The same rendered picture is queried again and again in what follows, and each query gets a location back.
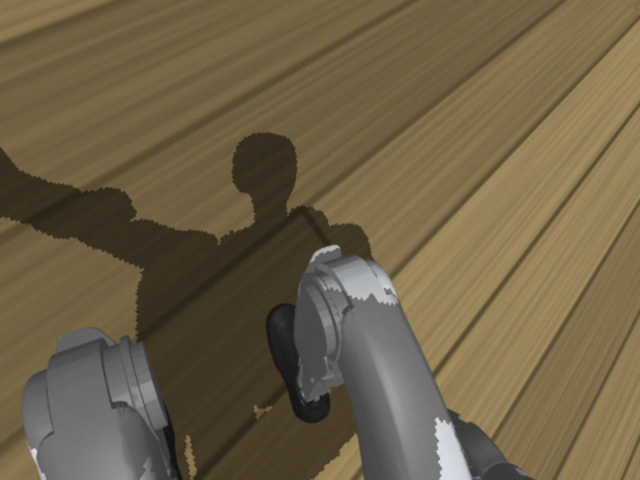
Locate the right robot arm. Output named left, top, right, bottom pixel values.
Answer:
left=482, top=463, right=535, bottom=480

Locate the right robot foot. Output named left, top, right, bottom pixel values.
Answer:
left=266, top=303, right=330, bottom=423

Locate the right robot hand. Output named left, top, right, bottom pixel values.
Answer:
left=447, top=408, right=508, bottom=480

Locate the left robot foot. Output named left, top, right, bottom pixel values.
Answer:
left=162, top=398, right=183, bottom=480

